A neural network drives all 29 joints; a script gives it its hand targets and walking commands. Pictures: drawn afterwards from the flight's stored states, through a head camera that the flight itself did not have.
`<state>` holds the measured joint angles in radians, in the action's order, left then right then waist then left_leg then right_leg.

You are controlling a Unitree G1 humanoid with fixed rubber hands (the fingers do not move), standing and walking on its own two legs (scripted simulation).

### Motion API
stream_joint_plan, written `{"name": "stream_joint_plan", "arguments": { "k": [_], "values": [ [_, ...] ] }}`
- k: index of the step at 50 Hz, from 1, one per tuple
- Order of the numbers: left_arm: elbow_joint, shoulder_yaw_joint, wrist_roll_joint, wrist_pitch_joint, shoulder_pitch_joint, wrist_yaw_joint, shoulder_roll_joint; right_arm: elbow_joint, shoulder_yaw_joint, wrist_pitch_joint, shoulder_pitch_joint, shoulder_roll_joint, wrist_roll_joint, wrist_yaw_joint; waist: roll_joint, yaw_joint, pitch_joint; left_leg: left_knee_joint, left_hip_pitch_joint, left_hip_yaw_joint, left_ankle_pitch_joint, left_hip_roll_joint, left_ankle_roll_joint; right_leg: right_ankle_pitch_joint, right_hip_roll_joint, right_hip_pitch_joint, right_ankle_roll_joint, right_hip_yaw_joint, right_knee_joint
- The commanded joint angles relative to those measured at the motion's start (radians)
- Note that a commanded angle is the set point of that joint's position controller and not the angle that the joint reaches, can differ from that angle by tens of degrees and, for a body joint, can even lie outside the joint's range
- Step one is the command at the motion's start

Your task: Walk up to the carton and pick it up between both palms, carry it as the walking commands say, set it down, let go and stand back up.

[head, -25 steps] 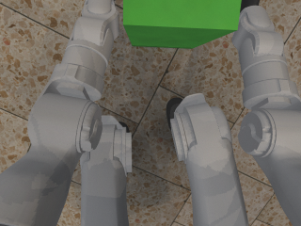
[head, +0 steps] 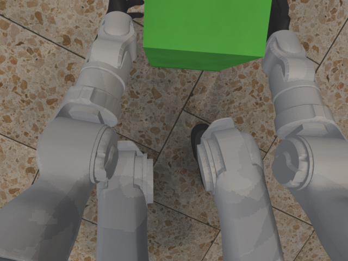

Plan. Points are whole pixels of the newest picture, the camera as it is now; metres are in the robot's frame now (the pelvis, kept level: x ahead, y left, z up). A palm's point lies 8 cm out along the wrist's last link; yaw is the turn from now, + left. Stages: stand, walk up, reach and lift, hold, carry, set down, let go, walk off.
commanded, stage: set down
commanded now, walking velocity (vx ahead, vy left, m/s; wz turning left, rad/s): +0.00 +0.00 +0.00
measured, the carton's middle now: (194, 25) +0.52 -0.13 -0.24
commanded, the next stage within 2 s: let go in 1.80 s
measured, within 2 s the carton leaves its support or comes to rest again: neither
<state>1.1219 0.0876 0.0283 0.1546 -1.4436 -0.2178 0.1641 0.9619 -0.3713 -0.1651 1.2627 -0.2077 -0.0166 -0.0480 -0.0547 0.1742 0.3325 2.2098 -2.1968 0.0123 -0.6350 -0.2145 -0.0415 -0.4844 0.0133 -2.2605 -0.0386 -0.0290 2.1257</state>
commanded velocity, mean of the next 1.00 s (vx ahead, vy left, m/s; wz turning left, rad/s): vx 0.00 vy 0.00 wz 0.00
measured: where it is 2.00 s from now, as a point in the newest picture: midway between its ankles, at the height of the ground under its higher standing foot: (173, 180)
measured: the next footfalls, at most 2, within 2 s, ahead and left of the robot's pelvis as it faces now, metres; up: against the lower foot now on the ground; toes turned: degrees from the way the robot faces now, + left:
none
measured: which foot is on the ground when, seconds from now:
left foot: down 0.00-1.00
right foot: down 0.00-1.00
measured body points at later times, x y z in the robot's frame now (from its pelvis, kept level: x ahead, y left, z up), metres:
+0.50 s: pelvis +0.00 -0.01 +0.01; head +0.36 -0.04 +0.27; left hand +0.56 +0.03 -0.17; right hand +0.47 -0.31 -0.17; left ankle +0.10 +0.10 -0.34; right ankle +0.14 -0.13 -0.34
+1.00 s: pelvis -0.02 -0.02 +0.09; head +0.34 -0.10 +0.34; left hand +0.58 +0.01 -0.05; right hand +0.46 -0.34 -0.06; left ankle +0.10 +0.10 -0.34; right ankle +0.14 -0.13 -0.34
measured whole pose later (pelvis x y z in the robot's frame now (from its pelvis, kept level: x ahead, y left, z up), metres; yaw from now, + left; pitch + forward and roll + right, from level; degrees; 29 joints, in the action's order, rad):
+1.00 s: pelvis -0.02 -0.02 +0.09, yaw -3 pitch +29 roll +5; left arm 0.76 0.16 0.11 0.31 -1.41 -0.16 0.31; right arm 0.57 -0.22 -0.30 1.20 -0.36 0.17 -0.11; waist -0.01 0.16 0.51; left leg 1.92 -1.81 -0.02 -0.62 -0.11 -0.04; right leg -0.42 0.10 -1.94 -0.01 -0.08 1.87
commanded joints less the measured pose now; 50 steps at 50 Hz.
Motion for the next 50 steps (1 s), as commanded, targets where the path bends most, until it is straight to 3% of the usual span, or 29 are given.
{"name": "stream_joint_plan", "arguments": {
  "k": [1,5,9,17,22,26,30,34,35,36,38,39,44,47,50],
  "values": [
    [-0.213,-0.15,0.042,-0.076,-0.478,0.145,-0.417,-0.173,0.127,0.109,0.547,0.207,0.03,0.108,-0.106,0.134,-1.241,-0.204,0.37,-0.03,0.283,0.04,0.001,0.4,0.038,0.692,-0.007,0.089,-0.118],
    [-0.228,-0.132,0.072,-0.085,-0.402,0.059,-0.04,-0.089,0.009,0.159,0.374,-0.136,0.017,0.005,-0.107,0.15,-1.249,-0.22,0.423,-0.022,0.26,0.062,-0.017,0.377,0.022,0.715,-0.008,0.091,-0.141],
    [-0.214,-0.103,0.082,-0.075,-0.343,0.03,0.092,-0.05,-0.022,0.181,0.32,-0.255,0.038,-0.038,-0.117,0.143,-1.277,-0.23,0.475,-0.008,0.264,0.081,-0.029,0.377,0.003,0.716,-0.01,0.083,-0.164],
    [-0.204,-0.095,0.086,-0.07,-0.281,0.046,0.127,0.007,0.04,0.181,0.279,-0.248,0.112,-0.022,-0.109,0.089,-1.199,-0.24,0.399,-0.031,0.23,0.099,-0.023,0.374,-0.008,0.699,-0.005,0.057,-0.185],
    [-0.224,-0.072,0.073,-0.075,-0.273,0.064,0.146,-0.021,0.056,0.183,0.282,-0.257,0.14,-0.008,-0.095,0.066,-1.2,-0.234,0.347,-0.05,0.214,0.105,-0.014,0.391,-0.006,0.742,-0.008,0.039,-0.188],
    [-0.332,-0.061,0.075,-0.076,-0.279,0.066,0.17,-0.118,0.046,0.181,0.271,-0.29,0.154,-0.013,-0.093,0.07,-1.367,-0.228,0.404,-0.066,0.252,0.102,-0.015,0.464,0.0,0.85,-0.009,0.042,-0.189],
    [-0.533,-0.076,0.106,-0.037,-0.284,0.048,0.186,-0.316,0.031,0.14,0.233,-0.333,0.188,-0.034,-0.101,0.097,-1.719,-0.238,0.597,-0.092,0.3,0.086,-0.016,0.545,0.009,1.046,-0.008,0.068,-0.213],
    [-0.645,-0.078,0.159,0.073,-0.334,0.028,0.22,-0.435,0.045,0.019,0.22,-0.388,0.208,-0.059,-0.079,0.111,-1.993,-0.28,0.852,-0.106,0.228,0.08,-0.002,0.387,0.02,1.163,-0.003,0.111,-0.269],
    [-0.504,-0.057,0.151,0.102,-0.318,0.029,0.209,-0.299,0.035,-0.016,0.199,-0.375,0.194,-0.057,-0.057,0.108,-1.763,-0.302,0.745,-0.103,0.149,0.09,0.003,0.312,0.022,1.087,-0.002,0.117,-0.281],
    [-0.584,-0.001,0.136,0.1,-0.313,0.033,0.216,-0.424,0.018,-0.019,0.188,-0.344,0.18,-0.055,-0.015,0.091,-1.784,-0.312,0.729,-0.102,0.2,0.081,0.007,0.397,0.027,1.17,-0.008,0.114,-0.285],
    [-0.688,0.042,0.139,0.105,-0.304,0.033,0.244,-0.579,0.051,-0.031,0.221,-0.336,0.186,-0.053,0.07,0.069,-1.872,-0.339,0.72,-0.104,0.199,0.077,0.022,0.449,0.03,1.276,-0.011,0.106,-0.304],
    [-0.658,0.046,0.135,0.112,-0.294,0.034,0.25,-0.585,0.078,-0.042,0.242,-0.332,0.193,-0.051,0.097,0.046,-1.851,-0.346,0.7,-0.111,0.184,0.077,0.03,0.431,0.032,1.282,-0.011,0.103,-0.313],
    [-0.549,0.094,0.087,0.138,-0.241,0.044,0.276,-0.628,0.128,-0.084,0.291,-0.303,0.206,-0.054,0.122,-0.047,-1.786,-0.43,0.668,-0.116,0.12,0.081,0.05,0.35,0.039,1.32,-0.015,0.083,-0.395],
    [-0.479,0.112,0.072,0.133,-0.209,0.062,0.282,-0.57,0.151,-0.1,0.265,-0.261,0.19,-0.058,0.141,-0.072,-1.734,-0.479,0.615,-0.121,0.097,0.083,0.051,0.326,0.038,1.357,-0.017,0.063,-0.449],
    [-0.494,0.123,0.066,0.117,-0.197,0.083,0.294,-0.56,0.159,-0.105,0.227,-0.23,0.171,-0.067,0.157,-0.074,-1.786,-0.518,0.607,-0.128,0.128,0.077,0.044,0.365,0.035,1.456,-0.021,0.033,-0.502]
  ]
}}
